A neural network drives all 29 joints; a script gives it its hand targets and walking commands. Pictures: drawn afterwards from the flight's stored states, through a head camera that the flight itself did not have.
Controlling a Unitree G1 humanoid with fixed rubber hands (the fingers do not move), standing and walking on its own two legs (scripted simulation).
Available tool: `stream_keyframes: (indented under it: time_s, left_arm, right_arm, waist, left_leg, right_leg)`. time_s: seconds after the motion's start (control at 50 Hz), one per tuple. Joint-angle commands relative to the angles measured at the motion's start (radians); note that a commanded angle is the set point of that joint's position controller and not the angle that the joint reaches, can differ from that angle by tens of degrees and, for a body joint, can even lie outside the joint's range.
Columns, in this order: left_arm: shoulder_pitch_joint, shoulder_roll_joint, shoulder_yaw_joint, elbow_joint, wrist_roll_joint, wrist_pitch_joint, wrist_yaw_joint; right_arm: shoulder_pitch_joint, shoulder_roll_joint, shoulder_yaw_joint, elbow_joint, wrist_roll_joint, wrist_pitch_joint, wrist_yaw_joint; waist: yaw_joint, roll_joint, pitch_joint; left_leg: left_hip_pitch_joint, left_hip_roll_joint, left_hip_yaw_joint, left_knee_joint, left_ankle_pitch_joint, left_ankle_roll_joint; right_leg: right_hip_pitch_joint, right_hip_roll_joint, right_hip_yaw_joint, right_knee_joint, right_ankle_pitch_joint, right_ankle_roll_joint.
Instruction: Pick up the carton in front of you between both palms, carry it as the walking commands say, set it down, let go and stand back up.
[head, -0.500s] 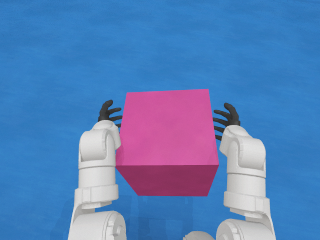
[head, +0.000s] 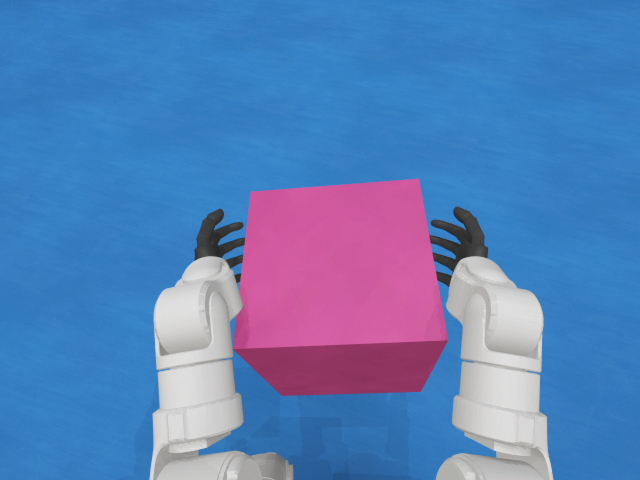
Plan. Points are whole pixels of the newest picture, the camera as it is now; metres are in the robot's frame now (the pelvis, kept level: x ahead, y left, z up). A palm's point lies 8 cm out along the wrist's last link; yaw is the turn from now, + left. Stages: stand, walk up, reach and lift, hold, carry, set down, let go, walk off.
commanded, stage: carry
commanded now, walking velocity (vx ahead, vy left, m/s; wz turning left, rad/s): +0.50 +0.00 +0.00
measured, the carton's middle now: (342, 299) +0.34 +0.00 -0.02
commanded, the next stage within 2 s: none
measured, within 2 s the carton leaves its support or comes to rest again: neither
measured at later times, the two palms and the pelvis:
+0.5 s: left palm (237, 115) +0.58 +0.16 +0.10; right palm (438, 119) +0.56 -0.13 +0.11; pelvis +0.30 +0.03 +0.00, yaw -4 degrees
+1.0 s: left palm (230, 60) +0.70 +0.19 +0.12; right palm (412, 61) +0.69 -0.11 +0.12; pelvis +0.43 +0.04 +0.01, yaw -2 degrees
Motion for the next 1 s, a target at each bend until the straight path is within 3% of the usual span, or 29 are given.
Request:
stream_keyframes:
  time_s: [0.0, 0.02, 0.08, 0.14, 0.18, 0.22, 0.24, 0.26, 0.28, 0.32, 0.36, 0.4, 0.46, 0.5, 0.54, 0.58, 0.64, 0.68, 0.72, 0.78, 0.82, 0.84, 0.86, 0.88, 0.9, 0.92, 0.94, 0.96, 0.98]
  left_arm:
    - [-0.521, -0.966, -0.779, -0.120, -0.344, 0.005, -0.213]
    - [-0.461, -0.942, -0.754, -0.117, -0.323, 0.015, -0.218]
    - [-0.329, -0.917, -0.798, -0.232, -0.341, 0.037, -0.223]
    - [-0.149, -0.883, -0.759, -0.276, -0.316, 0.079, -0.222]
    - [-0.062, -0.850, -0.747, -0.295, -0.310, 0.109, -0.218]
    - [-0.043, -0.851, -0.788, -0.357, -0.349, 0.141, -0.226]
    - [-0.041, -0.840, -0.773, -0.349, -0.322, 0.160, -0.233]
    - [-0.017, -0.831, -0.796, -0.332, -0.310, 0.167, -0.239]
    - [-0.027, -0.847, -0.802, -0.384, -0.322, 0.174, -0.243]
    - [-0.054, -0.905, -0.813, -0.349, -0.346, 0.180, -0.264]
    - [-0.178, -0.954, -0.838, -0.433, -0.393, 0.157, -0.274]
    - [-0.121, -0.980, -0.836, -0.419, -0.400, 0.151, -0.261]
    - [-0.033, -0.938, -0.839, -0.413, -0.360, 0.154, -0.239]
    - [-0.053, -0.878, -0.825, -0.452, -0.344, 0.166, -0.242]
    - [-0.082, -0.875, -0.839, -0.421, -0.352, 0.164, -0.246]
    - [0.040, -0.808, -0.762, -0.274, -0.306, 0.192, -0.239]
    - [-0.036, -0.815, -0.755, -0.293, -0.317, 0.191, -0.238]
    - [-0.082, -0.850, -0.797, -0.313, -0.341, 0.188, -0.236]
    - [-0.142, -0.890, -0.836, -0.388, -0.394, 0.179, -0.232]
    - [-0.123, -0.919, -0.836, -0.393, -0.363, 0.175, -0.234]
    - [-0.107, -0.910, -0.841, -0.420, -0.355, 0.167, -0.230]
    - [-0.069, -0.892, -0.812, -0.395, -0.347, 0.171, -0.227]
    - [-0.042, -0.880, -0.816, -0.375, -0.346, 0.179, -0.225]
    - [-0.029, -0.875, -0.818, -0.377, -0.348, 0.175, -0.229]
    - [0.022, -0.843, -0.796, -0.339, -0.312, 0.176, -0.226]
    - [-0.047, -0.857, -0.816, -0.426, -0.328, 0.171, -0.225]
    - [-0.021, -0.870, -0.792, -0.362, -0.332, 0.186, -0.224]
    - [-0.058, -0.833, -0.811, -0.415, -0.333, 0.183, -0.228]
    - [-0.068, -0.863, -0.819, -0.366, -0.363, 0.193, -0.239]
  right_arm:
    - [-0.523, 0.910, 0.711, -0.097, 0.265, 0.006, 0.131]
    - [-0.430, 0.933, 0.738, -0.069, 0.255, 0.014, 0.132]
    - [-0.391, 0.944, 0.796, -0.229, 0.335, 0.024, 0.142]
    - [-0.295, 0.899, 0.821, -0.314, 0.346, 0.076, 0.138]
    - [-0.207, 0.844, 0.790, -0.345, 0.334, 0.113, 0.147]
    - [-0.118, 0.851, 0.813, -0.345, 0.350, 0.141, 0.160]
    - [-0.104, 0.853, 0.778, -0.325, 0.334, 0.160, 0.162]
    - [-0.112, 0.877, 0.787, -0.331, 0.338, 0.176, 0.170]
    - [-0.065, 0.870, 0.767, -0.306, 0.360, 0.181, 0.184]
    - [-0.110, 0.925, 0.787, -0.322, 0.367, 0.176, 0.196]
    - [-0.175, 0.987, 0.802, -0.383, 0.391, 0.160, 0.208]
    - [-0.190, 0.965, 0.804, -0.449, 0.418, 0.160, 0.212]
    - [-0.132, 0.929, 0.813, -0.419, 0.384, 0.156, 0.210]
    - [-0.115, 0.898, 0.826, -0.416, 0.380, 0.175, 0.207]
    - [-0.131, 0.886, 0.821, -0.367, 0.395, 0.190, 0.210]
    - [-0.119, 0.785, 0.808, -0.341, 0.349, 0.206, 0.190]
    - [-0.171, 0.822, 0.803, -0.363, 0.384, 0.202, 0.191]
    - [-0.139, 0.827, 0.811, -0.348, 0.366, 0.202, 0.190]
    - [-0.132, 0.869, 0.819, -0.358, 0.392, 0.196, 0.191]
    - [-0.178, 0.868, 0.830, -0.400, 0.381, 0.172, 0.187]
    - [-0.219, 0.875, 0.854, -0.477, 0.416, 0.169, 0.190]
    - [-0.170, 0.866, 0.847, -0.429, 0.407, 0.180, 0.190]
    - [-0.127, 0.850, 0.842, -0.422, 0.397, 0.183, 0.191]
    - [-0.109, 0.850, 0.855, -0.402, 0.399, 0.189, 0.194]
    - [-0.119, 0.829, 0.839, -0.409, 0.383, 0.192, 0.197]
    - [-0.174, 0.813, 0.826, -0.462, 0.401, 0.194, 0.194]
    - [-0.108, 0.798, 0.823, -0.400, 0.384, 0.201, 0.190]
    - [-0.088, 0.803, 0.809, -0.366, 0.374, 0.204, 0.190]
    - [-0.105, 0.797, 0.836, -0.420, 0.374, 0.195, 0.188]
  waist:
    - [-0.004, -0.083, -0.450]
    - [-0.011, -0.140, -0.453]
    - [-0.011, -0.098, -0.423]
    - [-0.014, -0.185, -0.377]
    - [-0.025, -0.154, -0.384]
    - [-0.040, -0.043, -0.482]
    - [-0.060, 0.122, -0.480]
    - [-0.072, 0.198, -0.500]
    - [-0.070, 0.230, -0.461]
    - [-0.059, 0.114, -0.453]
    - [-0.053, 0.132, -0.429]
    - [-0.043, 0.158, -0.443]
    - [-0.037, 0.177, -0.468]
    - [-0.045, 0.032, -0.469]
    - [-0.043, -0.102, -0.403]
    - [-0.037, -0.074, -0.330]
    - [-0.045, -0.075, -0.380]
    - [-0.038, -0.040, -0.349]
    - [-0.038, 0.071, -0.375]
    - [-0.020, 0.096, -0.402]
    - [-0.024, -0.018, -0.369]
    - [-0.022, -0.135, -0.334]
    - [-0.009, -0.186, -0.293]
    - [-0.023, -0.186, -0.264]
    - [-0.026, -0.075, -0.293]
    - [-0.041, 0.058, -0.315]
    - [-0.045, 0.169, -0.335]
    - [-0.049, 0.198, -0.342]
    - [-0.058, 0.124, -0.350]
  left_leg:
    - [-0.102, 0.034, 0.004, -0.235, 0.000, -0.020]
    - [-0.062, 0.045, 0.012, -0.279, 0.090, -0.023]
    - [-0.019, -0.005, 0.094, -0.452, 0.196, -0.029]
    - [0.046, -0.037, 0.140, -0.579, 0.300, -0.043]
    - [0.216, -0.074, 0.194, -0.719, 0.400, -0.032]
    - [0.634, 0.049, 0.085, -0.698, 0.698, -0.002]
    - [0.768, 0.222, -0.122, -0.639, 1.134, 0.056]
    - [0.908, 0.321, -0.204, -0.606, 1.351, 0.178]
    - [0.898, 0.383, -0.243, -0.636, 1.323, 0.228]
    - [0.770, 0.314, -0.161, -0.697, 1.066, 0.166]
    - [0.679, 0.254, -0.100, -0.731, 0.839, 0.103]
    - [0.599, 0.188, 0.036, -0.693, 0.720, 0.063]
    - [0.517, 0.161, 0.074, -0.594, 0.757, 0.010]
    - [0.410, 0.121, 0.073, -0.568, 0.491, -0.032]
    - [0.364, 0.096, 0.094, -0.549, 0.397, -0.053]
    - [0.360, 0.091, 0.095, -0.542, 0.428, -0.066]
    - [0.364, 0.080, 0.076, -0.615, 0.341, -0.067]
    - [0.413, 0.106, 0.057, -0.586, 0.631, -0.060]
    - [0.501, 0.114, 0.075, -0.527, 0.921, -0.041]
    - [0.590, 0.082, 0.102, -0.407, 1.187, -0.015]
    - [0.332, 0.018, 0.151, -0.434, 0.773, -0.036]
    - [0.109, -0.025, 0.168, -0.525, 0.220, -0.043]
    - [-0.011, -0.049, 0.167, -0.621, -0.047, -0.054]
    - [-0.002, -0.085, 0.206, -0.795, -0.039, -0.060]
    - [0.350, -0.058, 0.170, -0.944, 0.306, -0.055]
    - [0.730, 0.047, 0.109, -0.787, 0.804, -0.052]
    - [0.965, 0.194, -0.020, -0.637, 1.356, 0.039]
    - [1.002, 0.239, -0.030, -0.588, 1.514, 0.099]
    - [0.985, 0.257, -0.055, -0.579, 1.479, 0.118]
  right_leg:
    - [0.484, -0.303, 0.319, -0.164, 0.263, -0.090]
    - [0.455, -0.281, 0.260, -0.184, 0.285, -0.074]
    - [0.497, -0.240, 0.150, -0.156, 0.395, -0.036]
    - [0.516, -0.198, 0.050, -0.087, 0.724, 0.003]
    - [0.491, -0.175, -0.018, 0.064, 0.718, 0.043]
    - [0.216, -0.120, 0.010, 0.236, 0.564, 0.128]
    - [0.046, -0.078, 0.010, 0.369, 0.237, 0.159]
    - [-0.141, -0.008, 0.090, 0.515, -0.308, 0.158]
    - [-0.239, -0.020, 0.099, 0.570, -0.418, 0.143]
    - [-0.188, -0.072, 0.187, 0.358, -0.397, 0.116]
    - [-0.066, -0.059, 0.151, 0.121, -0.289, 0.125]
    - [0.049, -0.029, 0.064, 0.057, -0.123, 0.123]
    - [0.194, -0.118, 0.081, -0.026, 0.252, 0.108]
    - [0.307, -0.234, 0.170, 0.049, 0.660, 0.069]
    - [0.334, -0.239, 0.144, 0.087, 0.871, 0.069]
    - [0.273, -0.228, 0.134, 0.072, 0.885, 0.083]
    - [0.311, -0.212, 0.116, 0.093, 0.811, 0.073]
    - [0.294, -0.199, 0.107, 0.129, 0.714, 0.088]
    - [0.209, -0.169, 0.061, 0.179, 0.647, 0.099]
    - [0.203, -0.039, -0.040, 0.001, 0.464, 0.115]
    - [0.467, -0.095, 0.027, 0.041, 0.871, 0.093]
    - [0.632, -0.157, 0.085, 0.097, 1.117, 0.045]
    - [0.729, -0.198, 0.123, 0.147, 1.247, 0.022]
    - [0.739, -0.184, 0.107, 0.221, 1.275, 0.019]
    - [0.456, -0.163, 0.090, 0.250, 1.021, 0.037]
    - [0.096, -0.112, 0.014, 0.291, 0.404, 0.087]
    - [-0.225, -0.026, 0.005, 0.410, -0.295, 0.103]
    - [-0.284, -0.012, 0.055, 0.365, -0.391, 0.082]
    - [-0.287, -0.014, 0.068, 0.300, -0.351, 0.078]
